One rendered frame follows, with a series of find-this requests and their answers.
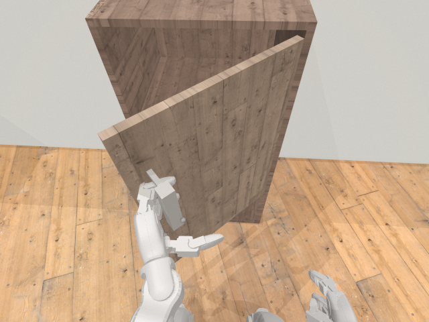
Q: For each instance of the handle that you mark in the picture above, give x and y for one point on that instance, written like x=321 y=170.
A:
x=168 y=200

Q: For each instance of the robot left thigh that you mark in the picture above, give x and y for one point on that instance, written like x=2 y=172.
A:
x=182 y=315

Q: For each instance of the left robot hand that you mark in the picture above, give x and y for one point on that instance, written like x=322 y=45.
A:
x=150 y=234

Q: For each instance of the cupboard door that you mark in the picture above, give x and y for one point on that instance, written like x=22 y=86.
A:
x=217 y=138

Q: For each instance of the right robot hand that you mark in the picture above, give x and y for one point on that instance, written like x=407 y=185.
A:
x=335 y=308

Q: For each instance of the robot left forearm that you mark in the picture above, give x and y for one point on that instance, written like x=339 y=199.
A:
x=162 y=291

